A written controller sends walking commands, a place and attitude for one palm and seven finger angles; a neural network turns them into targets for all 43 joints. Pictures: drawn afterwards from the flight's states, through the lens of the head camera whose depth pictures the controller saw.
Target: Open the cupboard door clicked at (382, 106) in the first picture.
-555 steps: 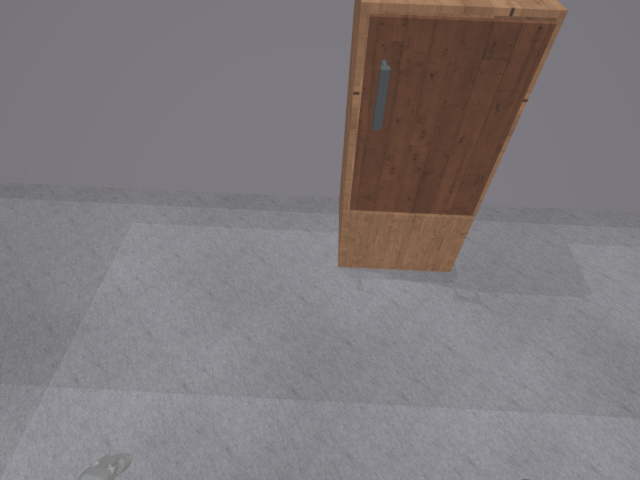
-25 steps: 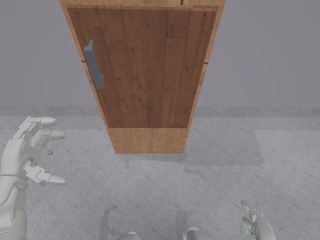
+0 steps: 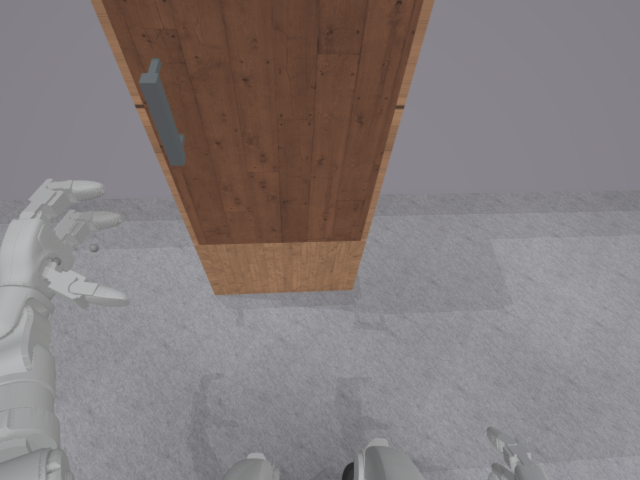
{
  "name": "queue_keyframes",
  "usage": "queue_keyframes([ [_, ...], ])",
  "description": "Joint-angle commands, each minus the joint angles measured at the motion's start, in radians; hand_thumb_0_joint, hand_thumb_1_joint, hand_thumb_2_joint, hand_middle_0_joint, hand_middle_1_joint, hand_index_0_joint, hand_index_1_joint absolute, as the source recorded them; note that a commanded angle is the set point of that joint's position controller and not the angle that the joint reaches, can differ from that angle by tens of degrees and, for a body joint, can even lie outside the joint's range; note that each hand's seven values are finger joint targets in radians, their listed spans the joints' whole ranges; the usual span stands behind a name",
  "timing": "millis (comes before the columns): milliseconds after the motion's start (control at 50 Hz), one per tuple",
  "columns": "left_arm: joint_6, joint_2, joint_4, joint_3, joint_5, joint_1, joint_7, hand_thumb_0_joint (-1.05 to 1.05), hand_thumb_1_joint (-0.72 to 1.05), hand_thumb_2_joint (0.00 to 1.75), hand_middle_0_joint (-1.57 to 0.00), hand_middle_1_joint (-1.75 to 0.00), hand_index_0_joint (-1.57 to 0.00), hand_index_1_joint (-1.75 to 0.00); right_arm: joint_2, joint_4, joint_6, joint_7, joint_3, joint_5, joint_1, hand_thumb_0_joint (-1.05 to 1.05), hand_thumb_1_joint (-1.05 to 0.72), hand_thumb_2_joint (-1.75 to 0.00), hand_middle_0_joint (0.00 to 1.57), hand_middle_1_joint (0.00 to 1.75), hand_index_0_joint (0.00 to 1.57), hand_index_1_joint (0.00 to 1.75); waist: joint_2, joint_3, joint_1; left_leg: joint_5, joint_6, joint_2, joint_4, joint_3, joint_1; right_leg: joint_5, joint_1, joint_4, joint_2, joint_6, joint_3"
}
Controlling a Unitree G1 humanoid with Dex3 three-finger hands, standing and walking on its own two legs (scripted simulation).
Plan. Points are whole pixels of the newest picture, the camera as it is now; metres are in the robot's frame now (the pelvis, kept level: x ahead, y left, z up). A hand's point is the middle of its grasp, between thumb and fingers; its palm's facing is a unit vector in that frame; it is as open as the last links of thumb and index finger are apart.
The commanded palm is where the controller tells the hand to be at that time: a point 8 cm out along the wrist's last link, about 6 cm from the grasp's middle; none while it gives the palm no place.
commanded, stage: move the hooked fingers beside the handle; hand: left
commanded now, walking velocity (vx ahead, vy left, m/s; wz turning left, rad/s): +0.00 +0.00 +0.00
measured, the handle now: (167, 115) +0.62 +0.25 +0.05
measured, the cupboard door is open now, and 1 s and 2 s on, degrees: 0 0 0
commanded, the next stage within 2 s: slide the fingers in behind the handle in 1.94 s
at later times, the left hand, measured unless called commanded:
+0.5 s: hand (104, 193) +0.45 +0.29 +0.06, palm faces +0.09 -1.00 -0.03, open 14.0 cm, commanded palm +0.43 +0.34 +0.06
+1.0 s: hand (116, 152) +0.52 +0.30 +0.06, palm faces +0.07 -1.00 -0.02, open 14.0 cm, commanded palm +0.52 +0.35 +0.05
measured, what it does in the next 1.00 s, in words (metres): stands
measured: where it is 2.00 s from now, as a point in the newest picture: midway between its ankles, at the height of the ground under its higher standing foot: outside the picture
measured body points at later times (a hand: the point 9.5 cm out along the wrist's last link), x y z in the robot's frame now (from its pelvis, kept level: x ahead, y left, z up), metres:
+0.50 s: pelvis +0.00 +0.00 -0.01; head +0.12 +0.03 +0.42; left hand +0.44 +0.34 +0.07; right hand +0.05 -0.27 -0.11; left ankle -0.02 +0.10 -0.68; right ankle +0.05 -0.12 -0.68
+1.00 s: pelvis +0.00 +0.01 -0.02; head +0.17 +0.04 +0.39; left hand +0.51 +0.35 +0.06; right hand -0.02 -0.26 -0.11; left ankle -0.02 +0.10 -0.68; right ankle +0.05 -0.12 -0.68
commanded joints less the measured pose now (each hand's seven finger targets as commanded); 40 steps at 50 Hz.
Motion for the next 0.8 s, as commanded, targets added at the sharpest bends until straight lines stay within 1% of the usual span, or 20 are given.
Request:
queue_keyframes([
  [0, -0.103, 0.336, -0.185, 0.097, -0.004, -0.331, 0.007, 0.00, -0.50, 0.30, -0.30, -1.20, -0.30, -1.20, -0.167, -0.097, -0.015, -0.006, -0.076, -0.002, 0.058, 0.00, -0.90, -0.90, 0.20, 0.30, 0.20, 0.30, 0.125, -0.362, 0.014, 0.383, -0.014, -0.011, -0.147, -0.034, 0.052, 0.240, 0.308, -0.062, 0.033, -0.014, 0.065],
  [20, -0.113, 0.312, -0.189, 0.070, -0.003, -0.366, 0.003, 0.00, -0.50, 0.30, -0.30, -1.20, -0.30, -1.20, -0.164, -0.092, -0.013, -0.005, -0.077, -0.002, 0.063, 0.00, -0.90, -0.90, 0.20, 0.30, 0.20, 0.30, 0.131, -0.376, 0.001, 0.386, -0.014, -0.011, -0.144, -0.034, 0.068, 0.242, 0.298, -0.062, 0.034, -0.012, 0.064],
  [60, -0.126, 0.323, -0.155, 0.072, 0.000, -0.395, -0.004, 0.00, -0.50, 0.30, -0.30, -1.20, -0.30, -1.20, -0.169, -0.080, -0.005, -0.006, -0.080, -0.002, 0.075, 0.00, -0.90, -0.90, 0.20, 0.30, 0.20, 0.30, 0.132, -0.377, -0.007, 0.395, -0.017, -0.005, -0.140, -0.040, 0.073, 0.237, 0.277, -0.058, 0.036, -0.013, 0.059],
  [80, -0.127, 0.317, -0.134, 0.063, -0.002, -0.423, -0.009, 0.00, -0.50, 0.30, -0.30, -1.20, -0.30, -1.20, -0.172, -0.076, 0.000, -0.007, -0.080, -0.004, 0.082, 0.00, -0.90, -0.90, 0.20, 0.30, 0.20, 0.30, 0.103, -0.384, -0.016, 0.399, -0.012, -0.006, -0.132, -0.043, 0.066, 0.242, 0.274, -0.054, 0.040, -0.014, 0.060],
  [100, -0.130, 0.340, -0.116, 0.078, 0.002, -0.446, -0.013, 0.00, -0.50, 0.30, -0.30, -1.20, -0.30, -1.20, -0.176, -0.066, 0.005, -0.008, -0.083, -0.003, 0.088, 0.00, -0.90, -0.90, 0.20, 0.30, 0.20, 0.30, 0.118, -0.393, -0.014, 0.404, -0.017, -0.002, -0.134, -0.048, 0.074, 0.236, 0.267, -0.053, 0.039, -0.013, 0.057],
  [140, -0.121, 0.311, -0.077, 0.048, 0.007, -0.453, -0.018, 0.00, -0.50, 0.30, -0.30, -1.20, -0.30, -1.20, -0.176, -0.061, 0.015, -0.007, -0.085, -0.001, 0.095, 0.00, -0.90, -0.90, 0.20, 0.30, 0.20, 0.30, 0.126, -0.386, -0.021, 0.399, -0.016, -0.002, -0.135, -0.048, 0.086, 0.221, 0.238, -0.058, 0.039, -0.012, 0.053],
  [180, -0.110, 0.343, -0.020, 0.060, 0.018, -0.492, -0.017, 0.00, -0.50, 0.30, -0.30, -1.20, -0.30, -1.20, -0.183, -0.053, 0.027, -0.008, -0.083, -0.002, 0.106, 0.00, -0.90, -0.90, 0.20, 0.30, 0.20, 0.30, 0.124, -0.358, -0.027, 0.394, -0.016, -0.001, -0.133, -0.053, 0.065, 0.211, 0.217, -0.056, 0.040, -0.015, 0.049],
  [260, -0.111, 0.411, 0.045, 0.093, 0.048, -0.577, 0.004, 0.00, -0.50, 0.30, -0.30, -1.20, -0.30, -1.20, -0.186, -0.048, 0.050, -0.005, -0.080, -0.008, 0.126, 0.00, -0.90, -0.90, 0.20, 0.30, 0.20, 0.30, 0.088, -0.378, -0.033, 0.362, -0.008, -0.003, -0.120, -0.048, 0.016, 0.214, 0.232, -0.050, 0.036, -0.008, 0.057],
  [300, -0.128, 0.464, 0.056, 0.123, 0.063, -0.620, 0.012, 0.00, -0.50, 0.30, -0.30, -1.20, -0.30, -1.20, -0.185, -0.048, 0.062, -0.003, -0.077, -0.012, 0.134, 0.00, -0.90, -0.90, 0.20, 0.30, 0.20, 0.30, 0.121, -0.414, -0.027, 0.389, -0.009, -0.002, -0.109, -0.047, 0.018, 0.236, 0.242, -0.036, 0.039, -0.010, 0.061],
  [400, -0.160, 0.504, 0.097, 0.144, 0.078, -0.642, 0.005, 0.00, -0.50, 0.30, -0.30, -1.20, -0.30, -1.20, -0.187, -0.050, 0.093, 0.008, -0.077, -0.019, 0.153, 0.00, -0.90, -0.90, 0.20, 0.30, 0.20, 0.30, 0.167, -0.468, -0.029, 0.458, -0.012, 0.003, -0.090, -0.044, 0.043, 0.280, 0.245, -0.024, 0.045, -0.011, 0.066],
  [420, -0.154, 0.516, 0.138, 0.155, 0.082, -0.623, 0.000, 0.00, -0.50, 0.30, -0.30, -1.20, -0.30, -1.20, -0.190, -0.050, 0.100, 0.008, -0.078, -0.018, 0.157, 0.00, -0.90, -0.90, 0.20, 0.30, 0.20, 0.30, 0.140, -0.450, -0.029, 0.444, -0.008, 0.005, -0.090, -0.042, 0.022, 0.275, 0.244, -0.027, 0.047, -0.010, 0.065],
  [440, -0.149, 0.506, 0.158, 0.132, 0.086, -0.652, -0.008, 0.00, -0.50, 0.30, -0.30, -1.20, -0.30, -1.20, -0.190, -0.047, 0.107, 0.008, -0.074, -0.016, 0.157, 0.00, -0.90, -0.90, 0.20, 0.30, 0.20, 0.30, 0.153, -0.426, -0.044, 0.422, -0.006, 0.005, -0.090, -0.041, 0.014, 0.259, 0.219, -0.030, 0.046, -0.009, 0.064],
  [480, -0.135, 0.484, 0.211, 0.095, 0.089, -0.727, -0.023, 0.00, -0.50, 0.30, -0.30, -1.20, -0.30, -1.20, -0.195, -0.038, 0.116, 0.005, -0.072, -0.016, 0.165, 0.00, -0.90, -0.90, 0.20, 0.30, 0.20, 0.30, 0.123, -0.380, -0.079, 0.373, 0.002, 0.007, -0.086, -0.048, -0.013, 0.230, 0.182, -0.038, 0.048, -0.007, 0.063],
  [560, -0.123, 0.555, 0.252, 0.117, 0.104, -0.793, -0.034, 0.00, -0.50, 0.30, -0.30, -1.20, -0.30, -1.20, -0.210, -0.030, 0.132, -0.002, -0.071, -0.018, 0.188, 0.00, -0.90, -0.90, 0.20, 0.30, 0.20, 0.30, 0.123, -0.410, -0.092, 0.338, 0.006, 0.006, -0.075, -0.051, -0.036, 0.202, 0.167, -0.040, 0.046, -0.002, 0.069],
  [580, -0.131, 0.563, 0.240, 0.112, 0.105, -0.847, -0.034, 0.00, -0.50, 0.30, -0.30, -1.20, -0.30, -1.20, -0.212, -0.027, 0.134, -0.003, -0.068, -0.022, 0.192, 0.00, -0.90, -0.90, 0.20, 0.30, 0.20, 0.30, 0.141, -0.424, -0.105, 0.354, 0.005, 0.007, -0.065, -0.056, -0.026, 0.209, 0.147, -0.028, 0.047, -0.005, 0.067],
  [640, -0.147, 0.629, 0.234, 0.143, 0.124, -0.895, -0.028, 0.00, -0.50, 0.30, -0.30, -1.20, -0.30, -1.20, -0.214, -0.018, 0.147, 0.000, -0.066, -0.029, 0.210, 0.00, -0.90, -0.90, 0.20, 0.30, 0.20, 0.30, 0.212, -0.494, -0.097, 0.422, -0.006, 0.010, -0.047, -0.068, 0.018, 0.229, 0.136, -0.009, 0.048, -0.008, 0.062],
  [660, -0.144, 0.617, 0.251, 0.136, 0.127, -0.881, -0.025, 0.00, -0.50, 0.30, -0.30, -1.20, -0.30, -1.20, -0.214, -0.017, 0.151, 0.002, -0.066, -0.031, 0.218, 0.00, -0.90, -0.90, 0.20, 0.30, 0.20, 0.30, 0.203, -0.504, -0.103, 0.451, -0.009, 0.012, -0.044, -0.073, 0.037, 0.234, 0.120, -0.007, 0.050, -0.007, 0.055],
  [680, -0.151, 0.602, 0.223, 0.108, 0.128, -0.926, -0.027, 0.00, -0.50, 0.30, -0.30, -1.20, -0.30, -1.20, -0.215, -0.017, 0.154, 0.004, -0.065, -0.033, 0.222, 0.00, -0.90, -0.90, 0.20, 0.30, 0.20, 0.30, 0.250, -0.517, -0.113, 0.497, -0.017, 0.015, -0.036, -0.079, 0.069, 0.248, 0.094, 0.001, 0.051, -0.010, 0.052],
  [720, -0.139, 0.641, 0.268, 0.144, 0.138, -0.887, -0.024, 0.00, -0.50, 0.30, -0.30, -1.20, -0.30, -1.20, -0.221, -0.010, 0.167, 0.010, -0.066, -0.036, 0.237, 0.00, -0.90, -0.90, 0.20, 0.30, 0.20, 0.30, 0.252, -0.528, -0.104, 0.531, -0.023, 0.021, -0.030, -0.083, 0.083, 0.249, 0.081, -0.002, 0.054, -0.008, 0.047],
  [780, -0.108, 0.660, 0.319, 0.143, 0.143, -0.904, -0.026, 0.00, -0.50, 0.30, -0.30, -1.20, -0.30, -1.20, -0.222, -0.021, 0.187, 0.010, -0.057, -0.035, 0.242, 0.00, -0.90, -0.90, 0.20, 0.30, 0.20, 0.30, 0.200, -0.486, -0.120, 0.498, -0.009, 0.020, -0.029, -0.081, 0.015, 0.268, 0.105, -0.003, 0.056, -0.007, 0.047],
])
